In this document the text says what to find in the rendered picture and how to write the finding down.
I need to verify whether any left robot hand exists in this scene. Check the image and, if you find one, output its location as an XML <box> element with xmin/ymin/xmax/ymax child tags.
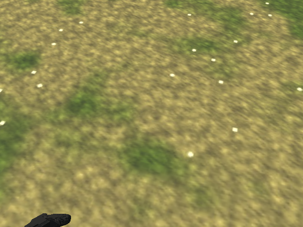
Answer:
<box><xmin>25</xmin><ymin>213</ymin><xmax>71</xmax><ymax>227</ymax></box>

